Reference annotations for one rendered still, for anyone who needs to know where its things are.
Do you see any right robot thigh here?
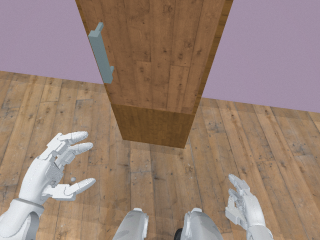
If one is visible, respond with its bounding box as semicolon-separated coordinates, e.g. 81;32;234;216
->
183;211;224;240

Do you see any right robot forearm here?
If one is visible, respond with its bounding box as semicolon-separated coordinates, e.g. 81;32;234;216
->
246;225;274;240

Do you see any left robot forearm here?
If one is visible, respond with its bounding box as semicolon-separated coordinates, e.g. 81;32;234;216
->
0;198;45;240

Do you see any handle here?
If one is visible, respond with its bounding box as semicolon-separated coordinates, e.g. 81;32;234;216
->
88;22;114;84

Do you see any left robot thigh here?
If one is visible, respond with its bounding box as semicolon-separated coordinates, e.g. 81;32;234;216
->
112;210;149;240

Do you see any cupboard door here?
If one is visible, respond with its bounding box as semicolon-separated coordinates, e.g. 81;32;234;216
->
79;0;225;114

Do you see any robot left hand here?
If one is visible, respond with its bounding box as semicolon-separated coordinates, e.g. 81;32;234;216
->
18;131;96;205

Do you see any robot right hand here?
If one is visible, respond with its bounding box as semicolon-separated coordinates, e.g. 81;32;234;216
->
225;173;266;231

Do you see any robot thigh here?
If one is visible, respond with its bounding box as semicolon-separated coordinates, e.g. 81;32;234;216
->
183;211;224;240
112;210;149;240

